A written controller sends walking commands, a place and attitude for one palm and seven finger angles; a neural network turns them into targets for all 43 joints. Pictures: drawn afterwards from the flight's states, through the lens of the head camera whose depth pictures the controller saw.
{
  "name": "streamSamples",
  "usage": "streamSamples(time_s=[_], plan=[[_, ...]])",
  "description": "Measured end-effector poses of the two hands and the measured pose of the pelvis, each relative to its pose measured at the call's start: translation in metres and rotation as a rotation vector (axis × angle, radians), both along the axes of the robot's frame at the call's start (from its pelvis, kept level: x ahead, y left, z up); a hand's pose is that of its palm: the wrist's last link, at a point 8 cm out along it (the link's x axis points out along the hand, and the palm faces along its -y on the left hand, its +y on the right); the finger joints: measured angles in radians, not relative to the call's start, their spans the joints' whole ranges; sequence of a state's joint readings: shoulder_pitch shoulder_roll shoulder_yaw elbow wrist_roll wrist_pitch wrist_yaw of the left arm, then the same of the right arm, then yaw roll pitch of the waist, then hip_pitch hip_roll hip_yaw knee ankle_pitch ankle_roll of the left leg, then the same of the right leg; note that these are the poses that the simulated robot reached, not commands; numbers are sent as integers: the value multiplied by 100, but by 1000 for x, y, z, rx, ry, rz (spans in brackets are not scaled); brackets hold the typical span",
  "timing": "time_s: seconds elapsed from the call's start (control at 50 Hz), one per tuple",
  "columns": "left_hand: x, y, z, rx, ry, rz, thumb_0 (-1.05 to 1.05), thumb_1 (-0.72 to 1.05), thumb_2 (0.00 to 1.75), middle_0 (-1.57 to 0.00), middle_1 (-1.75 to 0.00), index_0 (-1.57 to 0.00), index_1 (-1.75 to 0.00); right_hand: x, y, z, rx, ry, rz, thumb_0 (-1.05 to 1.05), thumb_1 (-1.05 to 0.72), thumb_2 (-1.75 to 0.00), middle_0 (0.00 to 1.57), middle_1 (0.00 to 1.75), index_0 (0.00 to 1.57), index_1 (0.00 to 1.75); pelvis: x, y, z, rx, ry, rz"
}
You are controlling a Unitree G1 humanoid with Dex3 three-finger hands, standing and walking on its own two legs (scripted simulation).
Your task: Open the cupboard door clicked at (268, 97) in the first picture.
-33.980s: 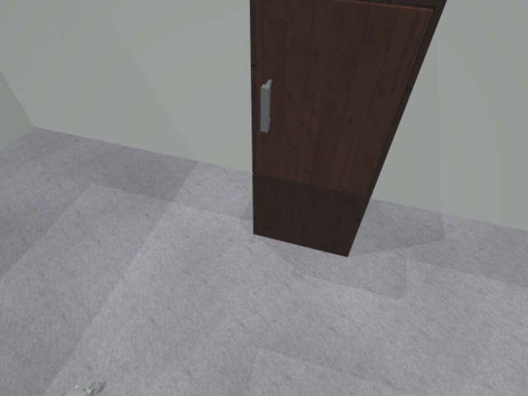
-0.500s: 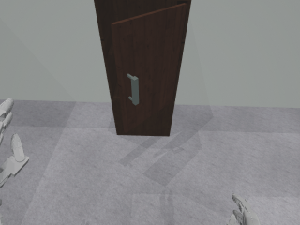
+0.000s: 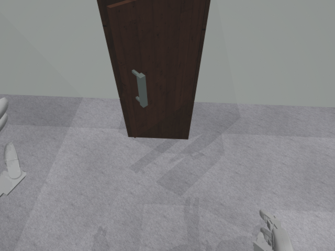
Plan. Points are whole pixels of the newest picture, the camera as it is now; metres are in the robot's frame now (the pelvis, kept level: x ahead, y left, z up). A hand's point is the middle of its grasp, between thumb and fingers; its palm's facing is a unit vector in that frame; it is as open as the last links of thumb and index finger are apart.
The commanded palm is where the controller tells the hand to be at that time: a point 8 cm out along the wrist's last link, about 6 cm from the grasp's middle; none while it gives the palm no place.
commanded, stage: stop stepping back and stand still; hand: left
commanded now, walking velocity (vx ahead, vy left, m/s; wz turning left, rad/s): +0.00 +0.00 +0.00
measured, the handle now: (139, 88) +0.66 +0.14 -0.03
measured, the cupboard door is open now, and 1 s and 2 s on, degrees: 45 45 45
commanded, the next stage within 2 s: let the arm hang, fingers relaxed in 0.30 s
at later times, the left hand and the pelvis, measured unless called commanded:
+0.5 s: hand (45, 189) +0.23 +0.27 +0.06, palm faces +0.19 -0.83 -0.52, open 7.4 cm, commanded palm none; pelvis +0.01 +0.01 +0.00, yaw +0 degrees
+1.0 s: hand out of the picture -0.04 +0.22 -0.16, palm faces +0.03 -0.97 -0.25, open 7.3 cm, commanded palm none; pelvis -0.01 +0.02 +0.01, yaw +1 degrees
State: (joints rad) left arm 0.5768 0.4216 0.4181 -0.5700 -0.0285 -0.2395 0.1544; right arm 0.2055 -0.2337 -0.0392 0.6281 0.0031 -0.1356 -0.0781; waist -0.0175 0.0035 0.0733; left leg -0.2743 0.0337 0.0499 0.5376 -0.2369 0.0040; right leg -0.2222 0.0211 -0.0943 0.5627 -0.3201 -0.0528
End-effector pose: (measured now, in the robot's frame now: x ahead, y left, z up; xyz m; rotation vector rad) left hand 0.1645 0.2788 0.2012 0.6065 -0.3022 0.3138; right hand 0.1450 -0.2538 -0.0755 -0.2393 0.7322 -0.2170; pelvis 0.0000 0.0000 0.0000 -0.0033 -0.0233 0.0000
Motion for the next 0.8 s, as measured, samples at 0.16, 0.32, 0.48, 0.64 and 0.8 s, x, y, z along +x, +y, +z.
streamSamples(time_s=[0.16,0.32,0.48,0.64,0.8], plan=[[20,22,0,21,47,76,1,89,90,-22,-30,-21,-30,31,7,11,46,-56,1,1,-90,-90,20,30,20,30,13,-1,6,4,28,-20],[21,7,-30,-96,172,50,1,89,90,-21,-30,-21,-30,29,23,5,73,-11,23,1,-90,-90,20,30,20,30,17,1,8,2,29,-27],[33,28,-84,-113,388,74,0,89,90,-21,-30,-21,-30,19,25,-19,97,72,91,1,-90,-90,20,30,20,30,11,12,4,0,48,-2],[-51,-17,-292,-468,1224,183,0,91,90,-20,-29,-20,-29,-47,18,-48,97,324,26,1,-90,-90,20,30,20,30,3,15,0,17,29,4],[-151,-36,-339,-631,1520,313,-2,100,90,-21,-30,-21,-30,-134,27,-48,79,637,-19,1,-90,-90,20,30,20,30,-4,10,8,-3,8,23]])
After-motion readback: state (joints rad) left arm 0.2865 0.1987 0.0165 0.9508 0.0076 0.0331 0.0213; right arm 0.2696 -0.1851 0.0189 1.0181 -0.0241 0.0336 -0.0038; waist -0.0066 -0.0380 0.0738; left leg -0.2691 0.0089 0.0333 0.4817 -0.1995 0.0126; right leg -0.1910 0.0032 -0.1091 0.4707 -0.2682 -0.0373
